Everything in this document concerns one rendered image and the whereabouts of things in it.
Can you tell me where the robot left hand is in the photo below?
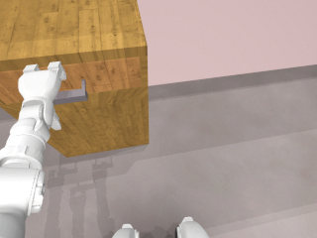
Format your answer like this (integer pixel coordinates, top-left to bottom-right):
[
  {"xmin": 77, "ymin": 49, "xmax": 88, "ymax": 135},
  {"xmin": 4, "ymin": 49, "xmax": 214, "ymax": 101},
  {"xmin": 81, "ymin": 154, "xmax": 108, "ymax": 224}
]
[{"xmin": 18, "ymin": 61, "xmax": 67, "ymax": 130}]

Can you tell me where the robot thigh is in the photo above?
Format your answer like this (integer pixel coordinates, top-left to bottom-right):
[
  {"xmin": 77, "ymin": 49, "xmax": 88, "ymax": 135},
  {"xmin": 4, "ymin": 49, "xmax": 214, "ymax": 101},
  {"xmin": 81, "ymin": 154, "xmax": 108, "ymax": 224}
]
[
  {"xmin": 176, "ymin": 221, "xmax": 210, "ymax": 238},
  {"xmin": 112, "ymin": 228, "xmax": 140, "ymax": 238}
]

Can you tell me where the handle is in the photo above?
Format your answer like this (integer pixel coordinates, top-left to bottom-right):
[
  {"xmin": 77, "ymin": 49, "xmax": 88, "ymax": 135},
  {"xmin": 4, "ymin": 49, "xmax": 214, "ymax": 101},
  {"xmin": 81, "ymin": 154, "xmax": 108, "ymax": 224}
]
[{"xmin": 53, "ymin": 79, "xmax": 88, "ymax": 105}]

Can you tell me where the left robot thigh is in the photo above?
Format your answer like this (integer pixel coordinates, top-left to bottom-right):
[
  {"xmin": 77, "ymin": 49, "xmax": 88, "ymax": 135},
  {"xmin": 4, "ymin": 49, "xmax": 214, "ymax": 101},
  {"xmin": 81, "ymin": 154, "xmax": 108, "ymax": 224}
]
[{"xmin": 112, "ymin": 228, "xmax": 140, "ymax": 238}]

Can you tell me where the right robot thigh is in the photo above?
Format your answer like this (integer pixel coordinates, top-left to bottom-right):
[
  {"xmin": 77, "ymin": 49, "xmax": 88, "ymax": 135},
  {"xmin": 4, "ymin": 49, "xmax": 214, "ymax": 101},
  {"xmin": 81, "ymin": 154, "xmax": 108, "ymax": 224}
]
[{"xmin": 176, "ymin": 221, "xmax": 210, "ymax": 238}]

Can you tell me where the drawer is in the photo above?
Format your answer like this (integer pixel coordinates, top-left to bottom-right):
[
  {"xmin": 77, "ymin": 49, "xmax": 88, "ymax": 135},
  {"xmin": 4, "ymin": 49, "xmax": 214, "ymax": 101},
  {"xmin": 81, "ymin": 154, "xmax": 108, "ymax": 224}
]
[{"xmin": 0, "ymin": 57, "xmax": 142, "ymax": 104}]

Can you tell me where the robot left forearm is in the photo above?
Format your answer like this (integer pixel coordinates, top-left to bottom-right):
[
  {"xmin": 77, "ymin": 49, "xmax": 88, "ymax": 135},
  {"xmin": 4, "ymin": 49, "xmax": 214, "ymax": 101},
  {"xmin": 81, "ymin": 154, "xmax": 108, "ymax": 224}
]
[{"xmin": 0, "ymin": 96, "xmax": 54, "ymax": 171}]

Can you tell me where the left robot upper arm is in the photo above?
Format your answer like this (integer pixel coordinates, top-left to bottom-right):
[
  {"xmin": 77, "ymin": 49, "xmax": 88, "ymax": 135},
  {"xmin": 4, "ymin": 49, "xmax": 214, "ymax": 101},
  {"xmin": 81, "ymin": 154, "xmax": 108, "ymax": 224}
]
[{"xmin": 0, "ymin": 167, "xmax": 46, "ymax": 238}]

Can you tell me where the cabinet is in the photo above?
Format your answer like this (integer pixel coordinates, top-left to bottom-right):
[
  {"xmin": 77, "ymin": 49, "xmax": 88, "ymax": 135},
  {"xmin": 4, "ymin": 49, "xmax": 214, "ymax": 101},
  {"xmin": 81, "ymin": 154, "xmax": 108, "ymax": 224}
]
[{"xmin": 0, "ymin": 0, "xmax": 150, "ymax": 158}]

